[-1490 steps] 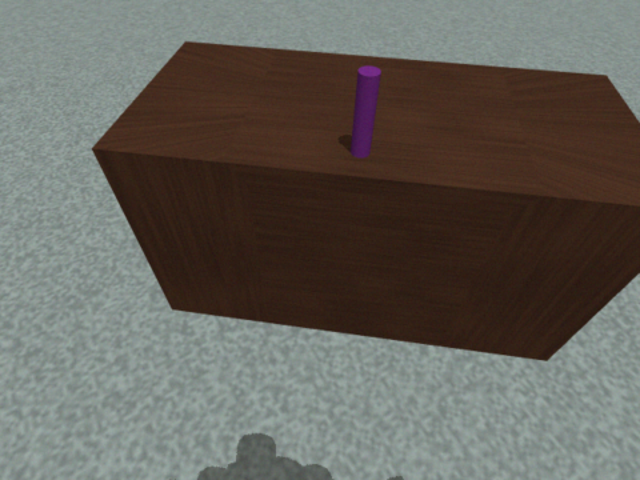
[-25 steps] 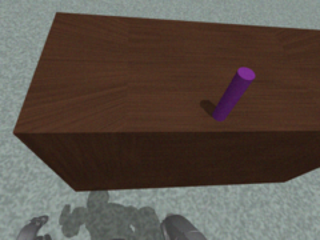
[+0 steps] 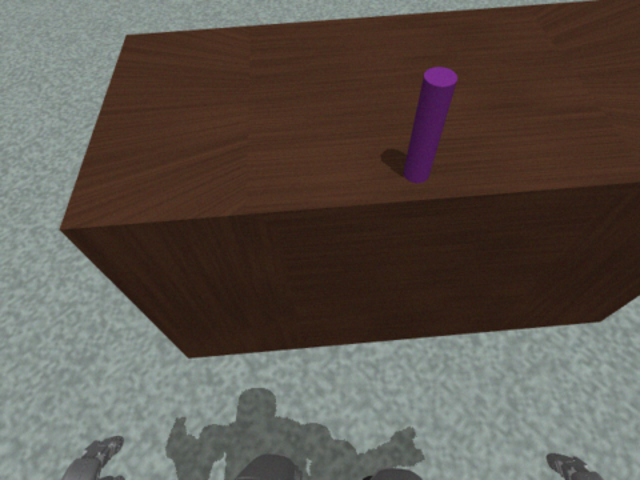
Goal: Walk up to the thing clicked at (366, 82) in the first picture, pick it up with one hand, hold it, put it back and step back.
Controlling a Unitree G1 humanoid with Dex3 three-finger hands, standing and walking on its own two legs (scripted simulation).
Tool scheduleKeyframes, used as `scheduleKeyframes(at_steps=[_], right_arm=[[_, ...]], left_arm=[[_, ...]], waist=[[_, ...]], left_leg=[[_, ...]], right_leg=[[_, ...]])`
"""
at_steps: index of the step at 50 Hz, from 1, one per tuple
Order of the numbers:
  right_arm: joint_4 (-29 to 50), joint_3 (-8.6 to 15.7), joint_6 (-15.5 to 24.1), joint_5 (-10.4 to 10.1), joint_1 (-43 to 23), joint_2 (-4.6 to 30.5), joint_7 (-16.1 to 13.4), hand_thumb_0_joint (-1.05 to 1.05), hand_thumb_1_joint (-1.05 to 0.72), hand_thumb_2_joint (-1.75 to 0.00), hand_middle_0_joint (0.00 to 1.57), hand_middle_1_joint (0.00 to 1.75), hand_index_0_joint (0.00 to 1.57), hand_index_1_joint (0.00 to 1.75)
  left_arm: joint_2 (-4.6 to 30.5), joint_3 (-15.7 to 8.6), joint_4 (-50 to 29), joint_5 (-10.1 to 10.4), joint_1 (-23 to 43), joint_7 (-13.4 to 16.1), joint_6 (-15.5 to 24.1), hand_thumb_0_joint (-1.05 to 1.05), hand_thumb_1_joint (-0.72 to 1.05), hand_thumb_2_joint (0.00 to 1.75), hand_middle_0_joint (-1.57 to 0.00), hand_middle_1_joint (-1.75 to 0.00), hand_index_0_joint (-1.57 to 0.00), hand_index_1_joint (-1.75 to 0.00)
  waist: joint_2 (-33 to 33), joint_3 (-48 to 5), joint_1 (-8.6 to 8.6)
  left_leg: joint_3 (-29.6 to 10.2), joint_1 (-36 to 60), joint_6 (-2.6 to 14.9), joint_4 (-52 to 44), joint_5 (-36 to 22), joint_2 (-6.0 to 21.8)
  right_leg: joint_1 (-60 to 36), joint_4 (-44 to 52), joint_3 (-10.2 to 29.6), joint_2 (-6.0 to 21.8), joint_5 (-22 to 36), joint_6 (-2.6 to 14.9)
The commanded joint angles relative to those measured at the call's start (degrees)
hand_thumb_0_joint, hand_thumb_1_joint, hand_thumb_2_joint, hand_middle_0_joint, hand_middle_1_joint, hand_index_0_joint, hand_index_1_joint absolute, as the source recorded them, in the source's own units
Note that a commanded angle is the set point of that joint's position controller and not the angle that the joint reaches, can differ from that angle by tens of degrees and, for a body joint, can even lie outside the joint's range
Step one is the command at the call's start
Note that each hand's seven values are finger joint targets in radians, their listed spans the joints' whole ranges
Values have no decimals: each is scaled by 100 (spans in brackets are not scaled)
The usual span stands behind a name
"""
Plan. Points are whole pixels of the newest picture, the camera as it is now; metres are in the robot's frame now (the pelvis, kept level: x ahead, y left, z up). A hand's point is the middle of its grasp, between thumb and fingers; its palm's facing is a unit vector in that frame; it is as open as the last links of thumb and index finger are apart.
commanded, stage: step back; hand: right
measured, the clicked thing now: (426, 131) +0.61 -0.16 +0.03
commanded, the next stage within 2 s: none
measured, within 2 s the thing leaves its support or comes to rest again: neither
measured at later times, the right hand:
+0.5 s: hand out of the picture -0.03 -0.28 -0.13, palm faces -0.03 +0.89 -0.45, open 7.4 cm
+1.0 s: hand out of the picture -0.23 -0.30 -0.16, palm faces -0.12 +0.91 -0.39, open 7.4 cm
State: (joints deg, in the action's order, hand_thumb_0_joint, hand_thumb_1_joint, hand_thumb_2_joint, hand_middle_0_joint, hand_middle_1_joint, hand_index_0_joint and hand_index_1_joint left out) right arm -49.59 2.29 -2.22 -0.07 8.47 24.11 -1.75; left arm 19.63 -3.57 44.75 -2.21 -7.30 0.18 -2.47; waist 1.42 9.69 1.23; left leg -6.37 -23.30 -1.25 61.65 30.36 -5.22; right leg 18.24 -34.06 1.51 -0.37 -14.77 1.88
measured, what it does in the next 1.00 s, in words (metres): walks backwards: left foot, then right foot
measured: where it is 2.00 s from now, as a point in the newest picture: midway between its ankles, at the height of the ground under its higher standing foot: outside the picture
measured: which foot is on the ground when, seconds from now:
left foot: up 0.00-0.12, down 0.14-0.58, up 0.60-0.88, down 0.90-1.00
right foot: down 0.00-0.16, up 0.18-0.54, down 0.56-0.92, up 0.94-1.00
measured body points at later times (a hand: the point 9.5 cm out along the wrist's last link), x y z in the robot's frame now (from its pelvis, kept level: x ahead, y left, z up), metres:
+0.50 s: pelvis -0.15 -0.01 -0.01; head -0.09 +0.01 +0.44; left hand -0.07 +0.31 -0.14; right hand -0.02 -0.33 -0.10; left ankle -0.07 +0.12 -0.73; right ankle -0.20 -0.17 -0.70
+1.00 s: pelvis -0.32 -0.04 -0.01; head -0.26 -0.03 +0.43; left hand -0.19 +0.28 -0.12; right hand -0.22 -0.35 -0.13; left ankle -0.30 +0.08 -0.73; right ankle -0.27 -0.16 -0.69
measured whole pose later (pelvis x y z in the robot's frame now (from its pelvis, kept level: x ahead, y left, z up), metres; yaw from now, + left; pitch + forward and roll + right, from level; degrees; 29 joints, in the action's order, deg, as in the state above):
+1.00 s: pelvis -0.32 -0.04 -0.01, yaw +4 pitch -3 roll +0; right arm -51.2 2.1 -2.2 2.1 10.8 21.1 0.2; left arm 22.4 -3.7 46.4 -1.2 -4.4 0.8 -4.5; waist -1.4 10.9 -0.2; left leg -1.1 -16.8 1.0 37.7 18.0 -1.2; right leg 27.2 -57.3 2.9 -1.3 -29.6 0.3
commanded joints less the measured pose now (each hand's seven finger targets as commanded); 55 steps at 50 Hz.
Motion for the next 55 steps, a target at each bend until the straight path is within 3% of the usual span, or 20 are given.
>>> scheduleKeyframes(at_steps=[1, 6, 7, 8, 9, 13, 19, 25, 27, 28, 29, 30, 33, 40, 44, 45, 46, 47, 50, 55], right_arm=[[406, 271, 154, 60, 196, 921, -68, 0, -90, -90, 20, 30, 20, 30], [103, 393, 183, 115, 833, 955, 33, 0, -90, -90, 20, 30, 20, 30], [139, 475, 198, 190, 815, 1184, 35, 0, -90, -90, 20, 30, 20, 30], [248, 575, 183, 224, 460, 1798, 82, 0, -90, -90, 20, 30, 20, 30], [370, 657, 210, 229, 261, 2051, 91, 0, -90, -90, 20, 30, 20, 30], [486, 433, 286, 202, -285, 1254, -11, 0, -90, -90, 20, 30, 20, 30], [537, 506, 230, 168, 224, 1212, -19, 0, -90, -90, 20, 30, 20, 30], [715, 534, 86, 192, -78, 1484, 38, 0, -90, -90, 20, 30, 20, 30], [749, 474, 10, 124, -350, 1364, 71, 0, -90, -90, 20, 30, 20, 30], [778, 391, 3, 95, -233, 1046, 79, 0, -90, -90, 20, 30, 20, 30], [897, 343, 26, 35, -487, 765, -5, 0, -90, -90, 20, 30, 20, 30], [830, 457, -4, 87, -518, 1044, -75, 0, -90, -90, 20, 30, 20, 30], [444, 371, 48, -33, 155, 994, -42, 0, -90, -90, 20, 30, 20, 30], [511, 281, 152, 139, 175, 822, -33, 0, -90, -90, 20, 30, 20, 30], [152, 397, 164, 165, 797, 963, 2, 0, -90, -90, 20, 30, 20, 30], [183, 486, 177, 233, 760, 1266, 3, 0, -90, -90, 20, 30, 20, 30], [289, 569, 139, 195, 391, 1912, 77, 0, -90, -90, 20, 30, 20, 30], [377, 630, 164, 249, 230, 2046, 81, 0, -90, -90, 20, 30, 20, 30], [432, 385, 186, 256, -230, 1388, -2, 0, -90, -90, 20, 30, 20, 30], [456, 418, 131, 258, -77, 1230, 23, 0, -90, -90, 20, 30, 20, 30]], left_arm=[[1446, -415, -554, 4, -240, 147, 68, 0, 90, 90, -20, -30, -20, -30], [1553, -354, -644, 87, 62, 56, -41, 0, 90, 90, -20, -30, -20, -30], [1401, -313, -660, 100, 36, 41, -55, 0, 90, 90, -20, -30, -20, -30], [1246, -306, -754, 121, 313, 50, -18, 0, 90, 90, -20, -30, -20, -30], [1452, -439, -720, 15, 619, 124, -16, 0, 90, 90, -20, -30, -20, -30], [1349, -482, -256, 141, -290, 102, -62, 0, 90, 90, -20, -30, -20, -30], [1255, -414, -310, 67, -256, 60, -17, 0, 90, 90, -20, -30, -20, -30], [1216, -371, 87, 76, -798, -21, 34, 0, 90, 90, -20, -30, -20, -30], [1252, -403, 347, 22, -1317, 3, 76, 0, 90, 90, -20, -30, -20, -30], [1606, -510, 263, -70, -1153, 2, 112, 0, 90, 90, -20, -30, -20, -30], [2288, -665, 65, -38, -739, -21, 76, 0, 90, 90, -20, -30, -20, -30], [2527, -675, -154, -80, -350, 2, 100, 0, 90, 90, -20, -30, -20, -30], [1624, -434, -310, -33, 503, 95, 141, 0, 90, 90, -20, -30, -20, -30], [1627, -444, -380, -18, -112, 202, 62, 0, 90, 90, -20, -30, -20, -30], [1554, -313, -429, 91, 48, 121, -56, 0, 90, 90, -20, -30, -20, -30], [1382, -253, -447, 100, -68, 101, -61, 0, 90, 90, -20, -30, -20, -30], [1328, -241, -547, 172, 312, 127, -42, 0, 90, 90, -20, -30, -20, -30], [1470, -368, -500, 85, 546, 174, -64, 0, 90, 90, -20, -30, -20, -30], [1364, -353, -127, 208, -58, 129, -98, 0, 90, 90, -20, -30, -20, -30], [1213, -283, -65, 107, -258, 62, 45, 0, 90, 90, -20, -30, -20, -30]], waist=[[-1272, -1326, 199], [-980, -1466, -192], [-348, -1435, -243], [1118, -1144, -302], [1269, -922, -503], [509, -892, 160], [844, -1174, -271], [1171, -1490, -118], [962, -1580, 218], [128, -1298, 135], [-1761, -956, 306], [-1846, -564, 335], [-813, -607, -296], [-1326, -1120, 176], [-946, -1370, -99], [-218, -1478, -67], [1182, -1348, -163], [1187, -1140, -360], [290, -1110, 136], [1000, -1244, -57]], left_leg=[[238, -252, 4, -1337, 24, 243], [640, 1354, 302, -3504, -1540, 346], [-347, 1497, 605, -3948, -1417, 1024], [-2086, 1201, 1312, -4460, -1969, 2397], [-2761, 443, 1968, -4650, -2464, 3105], [-793, 1121, 1298, -3777, -4365, 2026], [-511, 2153, 1531, -3536, -4351, 1997], [-498, 1358, 1256, -3381, -3139, 1941], [-367, 773, 893, -2938, -2674, 1754], [-286, -186, 547, -2320, -1688, 1122], [344, -769, 161, -1021, 209, -57], [-168, -471, 46, 258, 646, 181], [-301, -458, 104, 634, -305, -103], [326, -247, 36, -1665, -58, 385], [599, 1112, 253, -3710, -1834, 415], [-619, 1528, 595, -3934, -2361, 1317], [-2003, 971, 1458, -4254, -2953, 2500], [-2640, 261, 2001, -4491, -3057, 2994], [-898, 587, 1485, -3713, -4203, 2104], [-690, 1510, 1405, -3489, -3402, 2020]], right_leg=[[-1722, 509, 1356, 1389, 3101, 1107], [-560, 344, 1215, 1090, 1139, 531], [9, -150, 1025, 742, 296, 252], [965, -1268, 167, -378, -1365, -75], [764, -2786, 620, -487, -2232, -180], [1095, -4007, 1109, -657, -1386, -149], [1117, -2827, 722, -469, -1499, -491], [-386, -194, -112, -149, -918, -267], [-1091, 1004, -146, -48, -24, -80], [-1239, 1280, 1037, 594, -530, 102], [-296, 1815, 2617, 1882, -458, 954], [877, 2101, 3371, 2613, -485, 1604], [252, 973, 1048, 1375, 1514, 839], [-1346, 276, 1071, 1621, 2819, 942], [-614, -272, 817, 1217, 1521, 456], [110, -819, 605, 837, 577, 201], [577, -1840, -354, -174, -1527, -80], [380, -3103, 356, -189, -2305, -147], [650, -3926, 801, -421, -1708, -85], [442, -1549, 318, -52, -1638, -245]])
